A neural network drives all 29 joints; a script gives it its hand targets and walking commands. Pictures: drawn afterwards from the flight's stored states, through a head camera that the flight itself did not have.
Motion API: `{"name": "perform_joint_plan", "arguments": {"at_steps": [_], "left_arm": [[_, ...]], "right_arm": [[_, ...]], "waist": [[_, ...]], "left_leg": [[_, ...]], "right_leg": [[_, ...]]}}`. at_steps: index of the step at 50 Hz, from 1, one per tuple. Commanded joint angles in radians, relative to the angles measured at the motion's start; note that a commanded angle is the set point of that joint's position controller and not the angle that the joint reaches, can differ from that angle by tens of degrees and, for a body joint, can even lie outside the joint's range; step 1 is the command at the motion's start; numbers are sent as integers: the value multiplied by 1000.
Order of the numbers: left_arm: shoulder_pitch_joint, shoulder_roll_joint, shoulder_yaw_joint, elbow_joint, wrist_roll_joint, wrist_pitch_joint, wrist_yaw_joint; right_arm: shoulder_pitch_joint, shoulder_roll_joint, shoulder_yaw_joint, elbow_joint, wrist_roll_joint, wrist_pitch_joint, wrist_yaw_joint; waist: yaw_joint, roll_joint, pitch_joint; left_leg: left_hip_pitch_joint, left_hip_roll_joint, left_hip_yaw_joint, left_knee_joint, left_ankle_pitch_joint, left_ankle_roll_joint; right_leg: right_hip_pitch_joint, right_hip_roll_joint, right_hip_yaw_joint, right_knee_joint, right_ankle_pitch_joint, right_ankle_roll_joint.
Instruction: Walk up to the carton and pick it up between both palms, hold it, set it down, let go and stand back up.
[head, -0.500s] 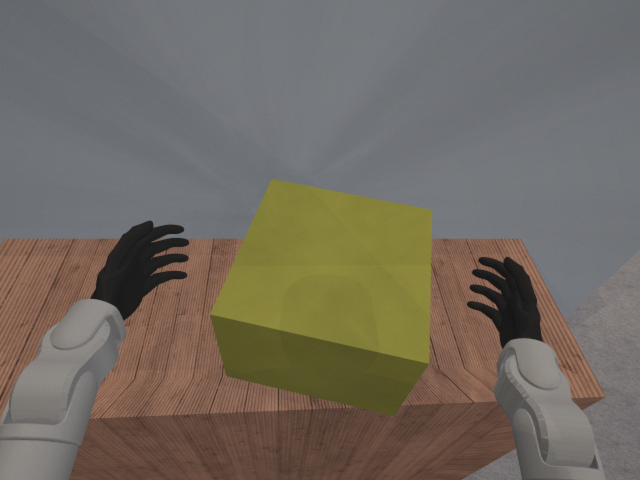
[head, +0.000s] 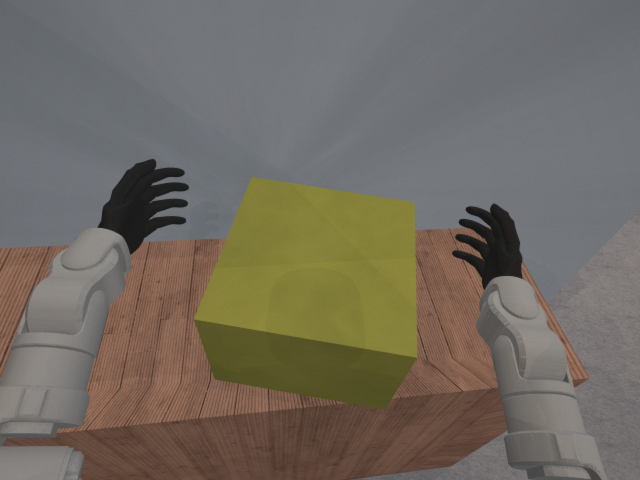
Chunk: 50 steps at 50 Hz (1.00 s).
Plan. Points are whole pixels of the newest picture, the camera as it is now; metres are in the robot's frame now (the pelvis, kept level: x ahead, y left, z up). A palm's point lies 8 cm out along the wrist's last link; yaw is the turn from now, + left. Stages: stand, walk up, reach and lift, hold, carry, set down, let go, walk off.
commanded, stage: reach and lift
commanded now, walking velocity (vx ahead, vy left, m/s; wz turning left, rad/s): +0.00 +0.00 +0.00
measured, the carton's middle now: (316, 289) +0.39 -0.02 -0.02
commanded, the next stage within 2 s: none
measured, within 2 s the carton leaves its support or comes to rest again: neither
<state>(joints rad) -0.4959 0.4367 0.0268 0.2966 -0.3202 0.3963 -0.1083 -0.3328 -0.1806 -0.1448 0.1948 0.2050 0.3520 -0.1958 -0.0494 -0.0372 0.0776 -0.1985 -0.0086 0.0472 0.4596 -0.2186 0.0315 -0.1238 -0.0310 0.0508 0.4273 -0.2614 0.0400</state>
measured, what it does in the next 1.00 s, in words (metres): stands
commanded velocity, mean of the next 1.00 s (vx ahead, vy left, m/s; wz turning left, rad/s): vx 0.00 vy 0.00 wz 0.00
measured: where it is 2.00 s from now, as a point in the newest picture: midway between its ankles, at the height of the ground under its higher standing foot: outside the picture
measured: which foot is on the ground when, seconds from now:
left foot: down 0.00-1.00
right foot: down 0.00-1.00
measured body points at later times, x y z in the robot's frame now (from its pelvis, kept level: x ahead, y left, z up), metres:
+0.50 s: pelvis +0.00 +0.00 +0.00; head +0.01 +0.02 +0.45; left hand +0.44 +0.21 +0.13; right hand +0.37 -0.23 +0.10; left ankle +0.02 +0.10 -0.74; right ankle -0.02 -0.15 -0.74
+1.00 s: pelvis +0.02 +0.01 +0.00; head +0.07 +0.02 +0.45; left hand +0.45 +0.20 +0.05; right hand +0.38 -0.23 +0.03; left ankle +0.02 +0.10 -0.74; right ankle -0.02 -0.15 -0.74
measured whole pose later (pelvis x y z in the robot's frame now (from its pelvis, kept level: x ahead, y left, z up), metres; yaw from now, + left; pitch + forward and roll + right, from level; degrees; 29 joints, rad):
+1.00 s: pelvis +0.02 +0.01 +0.00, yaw +0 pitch +9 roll -1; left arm -0.72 0.34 -0.03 1.13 -0.27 -0.22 -0.09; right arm -0.55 -0.18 -0.03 1.01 0.22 -0.25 -0.15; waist -0.10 -0.03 -0.07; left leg -0.41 0.00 0.05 0.47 -0.22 0.03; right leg -0.32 -0.03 0.05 0.41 -0.25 0.04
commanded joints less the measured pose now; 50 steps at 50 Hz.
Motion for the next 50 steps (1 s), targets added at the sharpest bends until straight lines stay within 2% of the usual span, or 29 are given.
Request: {"name": "perform_joint_plan", "arguments": {"at_steps": [1, 2, 3, 6, 10, 11, 12, 13, 15, 17, 19, 23, 24, 25, 30, 31, 32, 33, 34, 36, 37, 38, 39, 42, 44, 45, 46, 49, 50], "left_arm": [[-466, 224, 112, -24, 25, -22, 13], [-604, 238, 96, 18, 3, -24, 13], [-539, 246, 131, 87, 32, -22, 14], [-647, 236, 72, 188, -5, -43, 16], [-670, 209, 32, 87, -8, -93, 23], [-709, 222, 51, 196, 15, -103, 24], [-724, 211, 41, 232, 21, -117, 22], [-727, 199, 35, 303, 31, -109, 15], [-718, 169, -8, 350, 25, -140, 10], [-708, 171, 1, 376, 39, -176, 10], [-691, 155, 4, 389, 63, -203, 10], [-688, 98, -39, 540, 65, -287, -4], [-677, 85, -62, 552, 44, -307, -2], [-669, 109, -44, 509, 38, -330, 0], [-704, 21, -120, 607, 17, -461, 14], [-699, 49, -117, 674, 20, -482, 12], [-684, 26, -130, 709, 21, -486, 14], [-669, 40, -123, 745, 25, -502, 15], [-651, 15, -141, 745, 36, -515, 14], [-667, 10, -148, 757, 25, -554, 9], [-660, 7, -153, 779, 31, -574, 13], [-630, 4, -132, 866, 36, -590, 15], [-653, 9, -134, 787, 38, -615, 22], [-653, -19, -158, 784, 44, -664, 22], [-649, -18, -138, 732, 50, -688, 39], [-629, -35, -147, 736, 39, -695, 45], [-627, -18, -113, 720, 56, -693, 51], [-552, -42, -92, 734, 99, -687, 37], [-583, -48, -81, 750, 118, -678, 28]], "right_arm": [[-358, -224, -39, -101, 64, -69, 1], [-506, -248, -33, -94, 59, -58, 3], [-423, -232, -48, -15, 52, -56, 6], [-543, -225, -27, 65, 59, -48, 14], [-560, -245, -53, 30, 41, -102, 17], [-620, -232, -48, 75, 49, -105, 15], [-615, -242, -76, 163, 20, -111, 11], [-617, -235, -37, 242, 35, -106, 17], [-605, -213, -18, 278, 40, -119, 28], [-618, -215, -3, 292, 43, -143, 35], [-577, -192, -7, 354, 23, -181, 32], [-623, -151, 27, 377, 36, -250, 36], [-598, -161, 17, 380, 32, -268, 36], [-589, -161, 35, 373, 39, -285, 37], [-626, -136, 12, 434, 7, -391, 46], [-632, -136, 48, 451, 9, -401, 50], [-630, -143, 32, 505, 6, -405, 55], [-621, -135, 65, 528, 16, -411, 55], [-593, -154, 70, 574, 18, -431, 59], [-588, -128, 58, 592, 7, -464, 54], [-567, -114, 74, 637, 16, -475, 61], [-573, -105, 84, 658, 8, -488, 59], [-569, -130, 53, 647, 8, -518, 60], [-580, -97, 87, 691, 37, -579, 63], [-607, -108, 83, 660, 57, -633, 67], [-588, -100, 91, 687, 73, -643, 68], [-603, -99, 94, 664, 81, -659, 63], [-529, -97, 115, 748, 87, -688, 52], [-550, -86, 130, 768, 103, -686, 53]], "waist": [[-70, 72, -457], [-64, 74, -459], [-58, 66, -407], [-77, 66, -373], [-118, 72, -547], [-87, 59, -517], [-133, 61, -492], [-119, 92, -434], [-124, 89, -437], [-94, 83, -493], [-98, 109, -468], [-96, 84, -459], [-117, 95, -457], [-88, 80, -480], [-118, 109, -535], [-89, 100, -518], [-103, 96, -487], [-77, 92, -467], [-106, 107, -461], [-111, 112, -507], [-103, 130, -487], [-71, 85, -464], [-109, 116, -530], [-111, 150, -564], [-72, 212, -708], [-88, 200, -720], [-51, 195, -741], [-77, 189, -731], [-51, 199, -686]], "left_leg": [[273, 28, -19, -53, 383, -49], [229, 25, -16, -58, 350, -52], [201, 27, -12, -77, 306, -43], [186, 25, -14, -92, 192, -37], [275, 33, -33, -42, 363, -59], [238, 28, -25, -38, 380, -51], [262, 29, -31, -31, 363, -62], [265, 29, -29, -44, 324, -65], [262, 30, -32, -51, 307, -53], [273, 37, -46, -43, 330, -58], [312, 39, -41, -15, 438, -73], [267, 27, -35, -22, 322, -66], [263, 29, -40, -21, 327, -70], [264, 33, -44, -20, 362, -71], [266, 34, -56, 7, 326, -93], [233, 35, -57, 16, 288, -89], [226, 37, -61, 12, 252, -92], [214, 32, -55, 11, 289, -87], [238, 35, -58, 12, 318, -102], [221, 40, -61, 31, 305, -104], [211, 37, -62, 42, 302, -105], [164, 32, -58, 44, 290, -101], [208, 34, -60, 57, 296, -109], [228, 45, -76, 98, 417, -134], [282, 46, -82, 145, 554, -156], [286, 43, -78, 156, 537, -151], [280, 41, -71, 158, 594, -144], [341, 51, -74, 177, 722, -157], [314, 47, -62, 179, 712, -150]], "right_leg": [[-23, 72, -62, -96, 457, -25], [-55, 64, -64, -86, 414, -18], [-50, 65, -70, -88, 416, -17], [-90, 51, -65, -108, 286, -24], [-69, 74, -84, -93, 435, -31], [-84, 72, -82, -88, 439, -28], [-99, 77, -97, -96, 426, -25], [-128, 70, -88, -109, 371, -26], [-151, 67, -85, -112, 347, -33], [-127, 72, -85, -105, 355, -35], [-140, 75, -97, -107, 405, -37], [-167, 71, -102, -117, 293, -39], [-177, 64, -101, -117, 314, -36], [-162, 65, -101, -112, 341, -34], [-273, 77, -128, -102, 245, -48], [-294, 65, -116, -103, 220, -48], [-303, 70, -113, -107, 194, -55], [-290, 65, -108, -110, 230, -53], [-302, 70, -118, -111, 246, -55], [-330, 71, -128, -101, 218, -60], [-359, 68, -118, -95, 213, -58], [-352, 67, -122, -87, 191, -52], [-363, 70, -119, -85, 210, -56], [-402, 80, -134, -63, 255, -61], [-423, 88, -138, -45, 287, -59], [-438, 83, -145, -51, 302, -64], [-417, 84, -131, -50, 361, -63], [-382, 94, -141, -53, 440, -53], [-404, 87, -132, -58, 412, -53]]}}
